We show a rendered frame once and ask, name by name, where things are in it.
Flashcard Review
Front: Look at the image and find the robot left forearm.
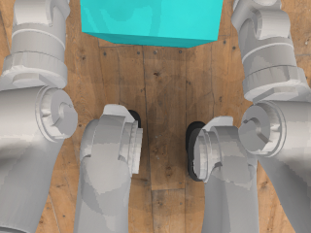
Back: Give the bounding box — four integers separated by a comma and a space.
0, 0, 71, 91

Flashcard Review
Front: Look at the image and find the robot right upper arm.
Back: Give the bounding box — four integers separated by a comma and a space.
238, 100, 311, 233

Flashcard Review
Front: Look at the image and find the right robot foot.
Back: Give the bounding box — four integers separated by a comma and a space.
186, 121, 206, 182

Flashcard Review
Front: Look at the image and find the robot foot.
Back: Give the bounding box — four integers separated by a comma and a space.
186, 121, 206, 182
128, 110, 141, 128

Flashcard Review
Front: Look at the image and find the left robot foot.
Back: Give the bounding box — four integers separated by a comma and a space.
128, 110, 141, 128

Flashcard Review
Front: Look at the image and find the robot right forearm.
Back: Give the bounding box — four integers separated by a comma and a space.
230, 0, 311, 104

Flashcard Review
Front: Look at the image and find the robot left upper arm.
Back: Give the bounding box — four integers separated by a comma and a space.
0, 84, 78, 233

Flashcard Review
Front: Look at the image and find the carton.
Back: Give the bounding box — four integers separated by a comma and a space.
80, 0, 224, 49

